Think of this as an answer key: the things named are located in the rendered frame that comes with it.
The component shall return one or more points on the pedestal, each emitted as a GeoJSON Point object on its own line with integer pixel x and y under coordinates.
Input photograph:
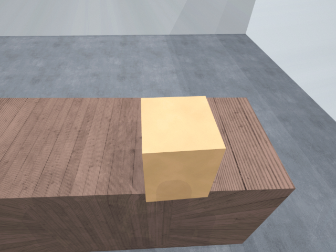
{"type": "Point", "coordinates": [72, 180]}

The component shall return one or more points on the carton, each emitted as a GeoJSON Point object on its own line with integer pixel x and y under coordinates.
{"type": "Point", "coordinates": [182, 147]}

